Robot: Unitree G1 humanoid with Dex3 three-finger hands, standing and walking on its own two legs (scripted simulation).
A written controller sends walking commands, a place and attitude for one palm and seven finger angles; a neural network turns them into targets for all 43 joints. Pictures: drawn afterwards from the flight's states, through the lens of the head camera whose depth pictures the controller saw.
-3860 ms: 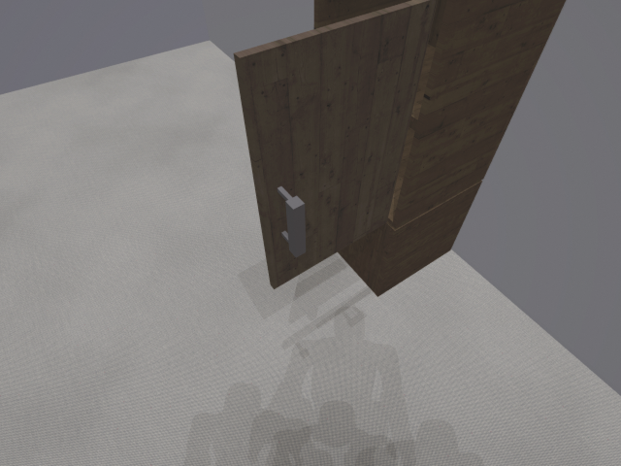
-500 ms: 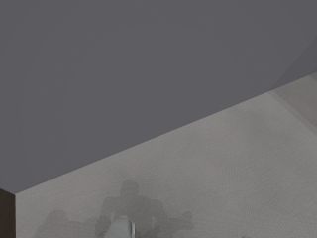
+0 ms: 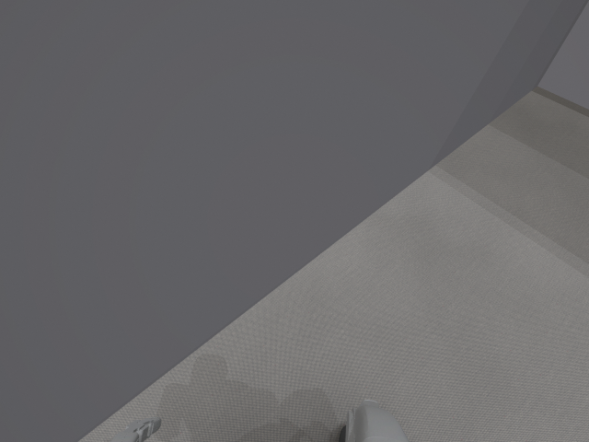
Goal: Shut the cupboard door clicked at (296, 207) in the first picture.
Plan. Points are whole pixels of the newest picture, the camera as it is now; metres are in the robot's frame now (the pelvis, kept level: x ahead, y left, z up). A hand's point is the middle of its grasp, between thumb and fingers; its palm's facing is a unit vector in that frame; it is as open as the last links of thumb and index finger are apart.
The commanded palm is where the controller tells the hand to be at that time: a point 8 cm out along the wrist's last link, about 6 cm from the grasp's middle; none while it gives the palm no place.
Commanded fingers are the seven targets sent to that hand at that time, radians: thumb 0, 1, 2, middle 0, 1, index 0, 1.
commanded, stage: turn to face it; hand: left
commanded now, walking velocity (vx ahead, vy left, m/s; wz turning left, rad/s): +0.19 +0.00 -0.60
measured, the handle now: out of the picture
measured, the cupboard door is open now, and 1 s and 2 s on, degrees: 92 92 92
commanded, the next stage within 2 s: none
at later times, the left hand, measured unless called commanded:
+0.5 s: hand (232, 363) +0.26 +0.13 -0.17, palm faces +0.16 -0.97 -0.17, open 7.1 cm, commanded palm none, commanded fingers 0.00 0.90 0.90 -0.20 -0.30 -0.20 -0.30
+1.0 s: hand (222, 370) +0.24 +0.14 -0.16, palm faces +0.39 -0.87 -0.31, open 7.4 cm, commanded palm none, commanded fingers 0.00 0.90 0.90 -0.20 -0.30 -0.20 -0.30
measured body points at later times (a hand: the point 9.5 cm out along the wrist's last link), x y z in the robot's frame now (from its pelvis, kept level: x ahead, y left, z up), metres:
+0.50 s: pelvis +0.18 -0.06 -0.01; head +0.20 -0.04 +0.44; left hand +0.25 +0.18 -0.16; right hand +0.26 -0.28 -0.15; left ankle +0.21 +0.05 -0.71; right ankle +0.13 -0.12 -0.74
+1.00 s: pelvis +0.23 -0.11 -0.01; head +0.29 -0.10 +0.43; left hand +0.22 +0.18 -0.14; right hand +0.38 -0.33 -0.17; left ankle +0.21 +0.05 -0.73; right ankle +0.26 -0.23 -0.74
